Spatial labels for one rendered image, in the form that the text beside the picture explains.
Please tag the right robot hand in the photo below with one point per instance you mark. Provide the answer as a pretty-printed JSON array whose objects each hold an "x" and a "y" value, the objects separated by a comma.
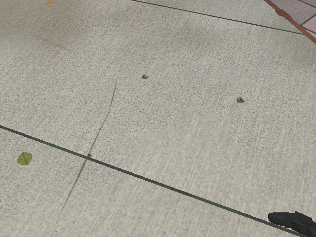
[{"x": 297, "y": 221}]

